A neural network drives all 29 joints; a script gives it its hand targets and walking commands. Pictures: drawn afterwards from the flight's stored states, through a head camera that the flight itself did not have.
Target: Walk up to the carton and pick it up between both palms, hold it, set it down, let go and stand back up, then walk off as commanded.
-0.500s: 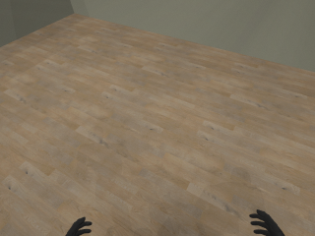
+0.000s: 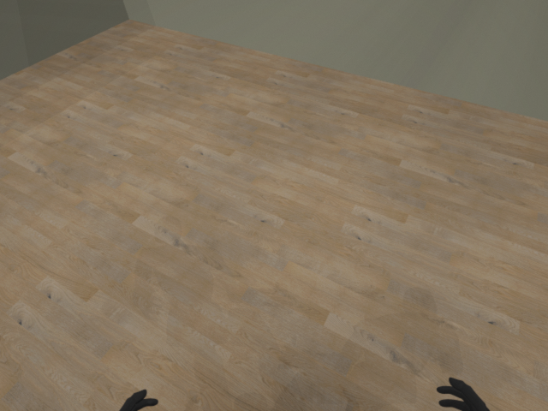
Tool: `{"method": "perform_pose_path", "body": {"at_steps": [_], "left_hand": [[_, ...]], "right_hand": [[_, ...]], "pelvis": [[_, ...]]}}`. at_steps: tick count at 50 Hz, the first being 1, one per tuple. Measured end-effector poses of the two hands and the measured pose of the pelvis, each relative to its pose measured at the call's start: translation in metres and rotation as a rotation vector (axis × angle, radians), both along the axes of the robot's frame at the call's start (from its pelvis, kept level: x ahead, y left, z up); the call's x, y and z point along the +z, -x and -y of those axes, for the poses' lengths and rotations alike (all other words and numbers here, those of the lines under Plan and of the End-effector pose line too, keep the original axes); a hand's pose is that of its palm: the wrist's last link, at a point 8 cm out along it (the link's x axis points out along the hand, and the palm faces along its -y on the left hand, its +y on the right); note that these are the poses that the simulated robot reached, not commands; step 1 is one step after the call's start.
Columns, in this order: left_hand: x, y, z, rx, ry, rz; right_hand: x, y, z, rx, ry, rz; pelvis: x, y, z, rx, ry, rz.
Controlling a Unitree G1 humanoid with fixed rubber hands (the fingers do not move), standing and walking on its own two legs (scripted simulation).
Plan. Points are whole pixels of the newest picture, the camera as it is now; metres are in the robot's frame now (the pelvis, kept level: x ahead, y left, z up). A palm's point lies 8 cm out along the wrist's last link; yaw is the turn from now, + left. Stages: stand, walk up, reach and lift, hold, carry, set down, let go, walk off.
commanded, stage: stand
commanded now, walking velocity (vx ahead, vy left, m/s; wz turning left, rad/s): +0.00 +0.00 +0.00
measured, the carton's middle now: out of the picture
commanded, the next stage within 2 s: none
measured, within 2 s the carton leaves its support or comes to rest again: neither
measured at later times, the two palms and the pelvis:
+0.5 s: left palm out of the picture +0.08 +0.25 -0.11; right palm out of the picture +0.09 -0.28 -0.10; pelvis -0.01 +0.00 +0.00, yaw +0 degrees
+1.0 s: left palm out of the picture +0.07 +0.26 -0.11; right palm out of the picture +0.08 -0.28 -0.10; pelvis -0.01 +0.00 +0.01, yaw +0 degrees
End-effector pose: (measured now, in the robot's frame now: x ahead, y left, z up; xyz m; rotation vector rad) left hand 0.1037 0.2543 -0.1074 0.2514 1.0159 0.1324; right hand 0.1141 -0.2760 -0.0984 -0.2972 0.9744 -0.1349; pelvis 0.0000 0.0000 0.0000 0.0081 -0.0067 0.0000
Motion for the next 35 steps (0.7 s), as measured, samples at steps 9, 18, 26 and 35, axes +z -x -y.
{"method": "perform_pose_path", "body": {"at_steps": [9, 18, 26, 35], "left_hand": [[-0.001, 0.01, 0.0, 0.006, -0.001, -0.024], [0.0, 0.018, 0.0, 0.011, -0.002, -0.036], [0.0, 0.023, 0.0, 0.016, -0.002, -0.047], [-0.001, 0.029, -0.001, 0.021, -0.001, -0.061]], "right_hand": [[-0.002, 0.01, 0.002, -0.006, -0.002, -0.023], [-0.003, 0.019, 0.004, -0.014, -0.004, -0.042], [-0.003, 0.025, 0.004, -0.019, -0.004, -0.054], [-0.004, 0.031, 0.005, -0.025, -0.005, -0.069]], "pelvis": [[0.002, 0.005, 0.001, 0.0, -0.002, -0.003], [0.004, 0.009, 0.002, 0.0, -0.002, -0.006], [0.005, 0.011, 0.002, 0.0, -0.002, -0.01], [0.006, 0.013, 0.001, 0.0, -0.002, -0.015]]}}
